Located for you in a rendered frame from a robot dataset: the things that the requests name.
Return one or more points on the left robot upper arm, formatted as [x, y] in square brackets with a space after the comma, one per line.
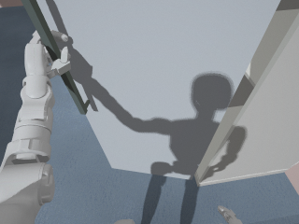
[24, 188]

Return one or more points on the handle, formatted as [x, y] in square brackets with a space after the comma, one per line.
[39, 22]

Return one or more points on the fridge door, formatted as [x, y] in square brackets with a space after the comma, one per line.
[159, 74]

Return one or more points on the right robot hand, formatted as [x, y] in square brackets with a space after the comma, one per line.
[229, 215]

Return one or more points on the left robot hand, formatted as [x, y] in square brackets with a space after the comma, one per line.
[37, 58]

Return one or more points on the robot left forearm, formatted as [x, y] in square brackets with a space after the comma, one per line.
[31, 138]

